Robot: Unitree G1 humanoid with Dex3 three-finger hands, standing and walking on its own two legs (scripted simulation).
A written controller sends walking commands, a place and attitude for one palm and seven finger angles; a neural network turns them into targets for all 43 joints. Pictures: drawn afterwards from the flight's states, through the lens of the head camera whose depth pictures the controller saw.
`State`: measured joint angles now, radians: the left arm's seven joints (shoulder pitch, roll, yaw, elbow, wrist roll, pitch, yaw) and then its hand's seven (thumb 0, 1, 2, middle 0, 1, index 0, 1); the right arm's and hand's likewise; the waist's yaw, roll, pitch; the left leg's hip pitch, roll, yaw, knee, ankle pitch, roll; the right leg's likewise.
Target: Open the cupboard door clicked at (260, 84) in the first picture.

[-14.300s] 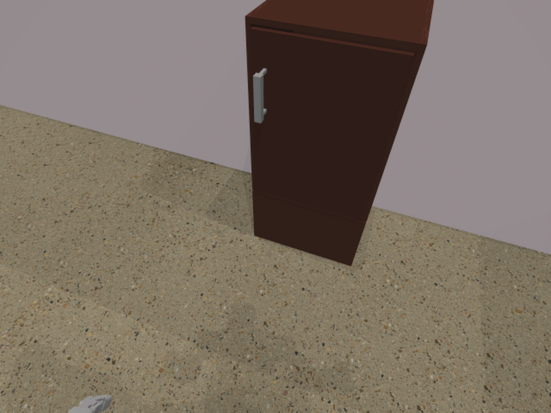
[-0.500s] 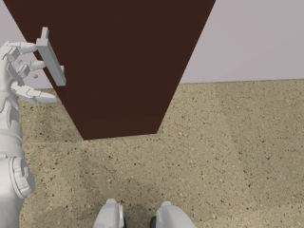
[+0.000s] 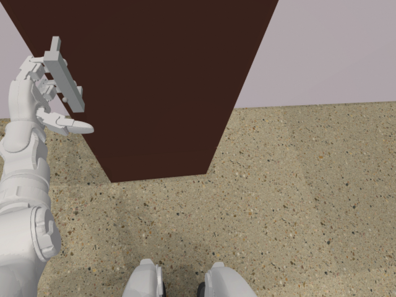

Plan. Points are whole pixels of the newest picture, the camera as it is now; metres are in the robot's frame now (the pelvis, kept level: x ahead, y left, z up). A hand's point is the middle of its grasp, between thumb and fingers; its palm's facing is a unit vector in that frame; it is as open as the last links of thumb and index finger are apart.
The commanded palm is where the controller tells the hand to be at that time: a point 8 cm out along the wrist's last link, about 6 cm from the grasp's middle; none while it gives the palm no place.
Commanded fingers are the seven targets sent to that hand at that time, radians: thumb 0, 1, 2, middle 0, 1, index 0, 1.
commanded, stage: slide the fingers in behind the handle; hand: left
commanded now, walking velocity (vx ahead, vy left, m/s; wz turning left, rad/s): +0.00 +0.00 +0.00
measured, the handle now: (68, 77) +0.53 +0.24 +0.06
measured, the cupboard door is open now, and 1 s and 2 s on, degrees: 0 0 12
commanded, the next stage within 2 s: close the thumb around the handle in 0.64 s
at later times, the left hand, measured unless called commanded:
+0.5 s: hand (81, 97) +0.49 +0.21 +0.06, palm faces +0.11 -0.99 -0.02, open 13.9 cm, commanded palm +0.46 +0.25 +0.06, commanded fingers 0.00 -0.50 0.30 -0.30 -1.20 -0.30 -1.20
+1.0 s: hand (74, 101) +0.47 +0.22 +0.06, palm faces +0.11 -0.99 -0.01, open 12.1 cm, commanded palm +0.45 +0.25 +0.06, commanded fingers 0.00 0.28 0.64 -0.36 -1.28 -0.36 -1.28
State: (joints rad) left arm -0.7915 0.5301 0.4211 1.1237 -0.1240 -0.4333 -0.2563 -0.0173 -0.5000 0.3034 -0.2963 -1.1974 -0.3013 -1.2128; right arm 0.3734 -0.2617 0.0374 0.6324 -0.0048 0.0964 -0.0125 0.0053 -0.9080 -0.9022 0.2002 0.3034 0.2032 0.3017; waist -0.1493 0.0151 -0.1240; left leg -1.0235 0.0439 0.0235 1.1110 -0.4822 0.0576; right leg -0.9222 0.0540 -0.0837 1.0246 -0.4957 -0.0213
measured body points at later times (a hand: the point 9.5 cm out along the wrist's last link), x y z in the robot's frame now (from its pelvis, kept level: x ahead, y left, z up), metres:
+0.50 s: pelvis +0.00 -0.01 +0.00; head +0.12 +0.02 +0.43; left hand +0.47 +0.26 +0.06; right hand +0.01 -0.28 -0.11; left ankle +0.02 +0.08 -0.66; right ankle -0.01 -0.11 -0.66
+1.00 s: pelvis +0.00 -0.01 +0.00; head +0.11 +0.02 +0.44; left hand +0.46 +0.27 +0.06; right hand +0.03 -0.28 -0.11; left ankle +0.02 +0.08 -0.66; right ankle -0.01 -0.11 -0.66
